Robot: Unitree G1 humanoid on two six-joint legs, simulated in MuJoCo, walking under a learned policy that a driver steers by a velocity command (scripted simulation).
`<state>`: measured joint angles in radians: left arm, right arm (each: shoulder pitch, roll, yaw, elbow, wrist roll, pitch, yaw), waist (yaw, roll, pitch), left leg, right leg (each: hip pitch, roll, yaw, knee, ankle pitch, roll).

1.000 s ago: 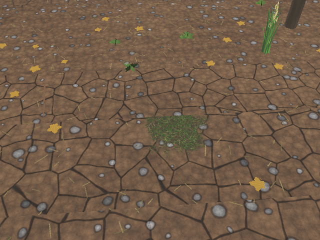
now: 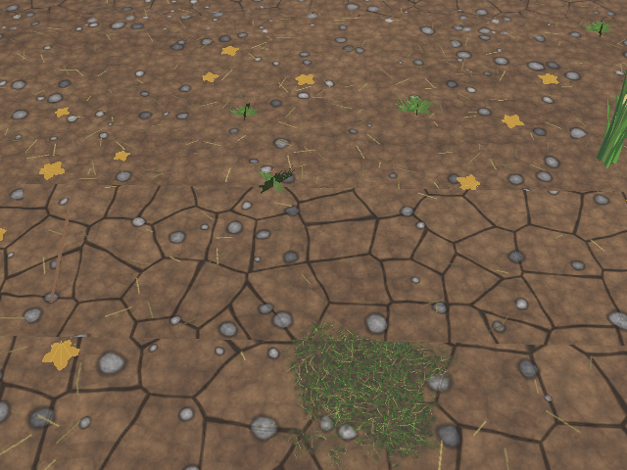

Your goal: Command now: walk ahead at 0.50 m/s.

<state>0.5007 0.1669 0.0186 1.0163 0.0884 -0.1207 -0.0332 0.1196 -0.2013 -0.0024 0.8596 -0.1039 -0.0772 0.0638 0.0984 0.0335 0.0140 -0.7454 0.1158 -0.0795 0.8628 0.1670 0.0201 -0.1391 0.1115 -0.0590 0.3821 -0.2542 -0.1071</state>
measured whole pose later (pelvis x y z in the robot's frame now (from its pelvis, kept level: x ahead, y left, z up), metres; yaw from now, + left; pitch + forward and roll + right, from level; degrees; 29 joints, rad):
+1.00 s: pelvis +0.63 +0.02 -0.15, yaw +2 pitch -1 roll -1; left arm 0.32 0.19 0.04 0.99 0.05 -0.12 0.00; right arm 0.23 -0.20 -0.05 0.94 -0.07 -0.10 0.03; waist 0.04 0.03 0.05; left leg -0.52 0.07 -0.03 1.03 -0.32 0.08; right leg -0.19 0.06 -0.10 0.31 -0.11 -0.09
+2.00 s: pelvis +1.11 +0.18 -0.33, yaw +20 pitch +3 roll +2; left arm 0.12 0.23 0.07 0.78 0.00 0.00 0.02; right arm 0.12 -0.24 -0.06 0.91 0.00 0.00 -0.05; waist 0.01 0.00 -0.04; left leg -0.30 0.01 0.12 0.65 -0.38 0.01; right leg -0.48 -0.02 0.02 0.68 -0.26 -0.02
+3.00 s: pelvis +1.18 +0.18 -0.32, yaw -12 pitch +4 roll +0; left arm 0.11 0.24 0.05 0.60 0.00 0.02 -0.01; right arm 0.18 -0.31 -0.08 0.76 0.00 0.03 -0.01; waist -0.04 0.04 0.01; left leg -0.49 0.07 0.00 1.05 -0.51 -0.08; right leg -0.35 0.03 0.02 0.53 -0.26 -0.03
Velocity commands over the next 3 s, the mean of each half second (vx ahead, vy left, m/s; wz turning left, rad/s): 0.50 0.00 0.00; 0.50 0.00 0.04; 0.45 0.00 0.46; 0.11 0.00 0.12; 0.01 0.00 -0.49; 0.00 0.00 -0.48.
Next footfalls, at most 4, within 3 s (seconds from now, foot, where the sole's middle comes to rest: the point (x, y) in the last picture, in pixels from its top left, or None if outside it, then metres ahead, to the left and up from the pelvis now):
0.34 left None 0.40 0.19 -0.93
0.78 right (376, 410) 0.71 -0.05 -0.93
1.54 left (262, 312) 1.08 0.30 -1.09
1.94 right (324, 274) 1.24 0.12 -1.09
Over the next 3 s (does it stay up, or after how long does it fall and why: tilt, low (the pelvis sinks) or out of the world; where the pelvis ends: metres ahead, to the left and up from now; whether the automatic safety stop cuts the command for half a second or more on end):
stays up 1.18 0.18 -0.32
